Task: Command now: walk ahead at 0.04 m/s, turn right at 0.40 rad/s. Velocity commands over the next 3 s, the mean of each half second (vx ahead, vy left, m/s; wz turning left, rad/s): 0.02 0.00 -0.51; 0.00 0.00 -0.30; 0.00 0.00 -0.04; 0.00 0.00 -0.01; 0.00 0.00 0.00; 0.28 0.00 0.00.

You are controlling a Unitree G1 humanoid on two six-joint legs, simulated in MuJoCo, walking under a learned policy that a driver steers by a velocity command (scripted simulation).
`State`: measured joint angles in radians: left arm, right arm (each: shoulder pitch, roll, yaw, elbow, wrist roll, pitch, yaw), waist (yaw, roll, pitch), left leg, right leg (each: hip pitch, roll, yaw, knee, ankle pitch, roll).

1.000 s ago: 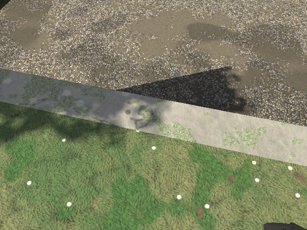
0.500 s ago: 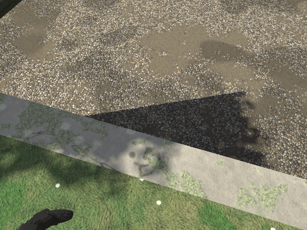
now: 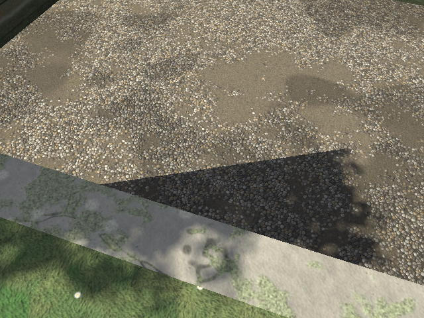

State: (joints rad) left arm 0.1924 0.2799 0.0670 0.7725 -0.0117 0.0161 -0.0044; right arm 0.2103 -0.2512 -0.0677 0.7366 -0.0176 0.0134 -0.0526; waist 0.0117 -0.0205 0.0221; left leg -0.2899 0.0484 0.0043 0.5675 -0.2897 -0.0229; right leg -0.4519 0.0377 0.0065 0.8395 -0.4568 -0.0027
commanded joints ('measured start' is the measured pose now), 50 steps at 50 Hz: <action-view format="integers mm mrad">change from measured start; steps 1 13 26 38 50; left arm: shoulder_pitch -25 38 8 29 83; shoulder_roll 50 200 180 207 145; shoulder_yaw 22 55 54 69 26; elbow -91 -155 -207 -181 -120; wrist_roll -12 24 3 -6 13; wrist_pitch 1 -39 11 15 21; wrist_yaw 0 -12 34 45 24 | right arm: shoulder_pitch -26 -116 -123 -121 4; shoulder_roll -172 -152 -113 -164 -115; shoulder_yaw -49 -51 -35 -31 13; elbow -54 -58 -41 -61 0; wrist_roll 18 27 24 -9 11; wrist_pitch -15 -3 -23 -44 -41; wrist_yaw -13 -14 11 40 47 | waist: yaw -17 17 3 14 -29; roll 168 -77 -118 159 60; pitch -56 -114 -112 -62 -111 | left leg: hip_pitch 173 -442 -207 73 15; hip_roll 290 -13 -74 252 72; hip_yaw -217 -103 -122 -388 -170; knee -168 705 247 -232 -94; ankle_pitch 529 -259 -53 417 305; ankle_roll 228 -28 -63 273 92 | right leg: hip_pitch -172 354 248 -63 436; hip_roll -64 -331 -191 68 -134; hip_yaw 15 434 432 189 144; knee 162 -469 -478 292 -463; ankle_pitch -80 666 429 -108 558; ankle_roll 26 -296 -239 57 8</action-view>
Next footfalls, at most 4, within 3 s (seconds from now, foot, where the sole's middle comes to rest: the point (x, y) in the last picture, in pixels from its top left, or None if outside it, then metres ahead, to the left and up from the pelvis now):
0.18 right None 0.06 -0.12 -0.77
0.68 left None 0.11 0.09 -0.77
0.98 right None -0.04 -0.13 -0.77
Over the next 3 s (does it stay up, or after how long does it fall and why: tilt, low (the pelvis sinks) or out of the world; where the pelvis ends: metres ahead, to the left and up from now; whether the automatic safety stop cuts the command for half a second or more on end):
stays up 0.12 -0.04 0.01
